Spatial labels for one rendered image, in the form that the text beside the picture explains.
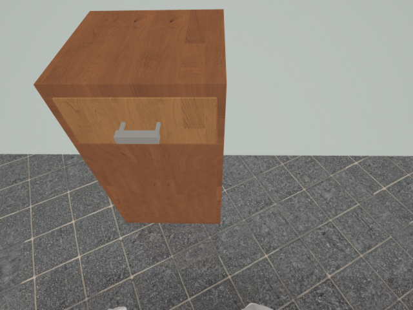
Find drawer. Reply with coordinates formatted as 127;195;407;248
52;97;217;143

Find handle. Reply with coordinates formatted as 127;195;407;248
114;122;161;144

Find cabinet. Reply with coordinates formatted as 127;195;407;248
34;9;227;224

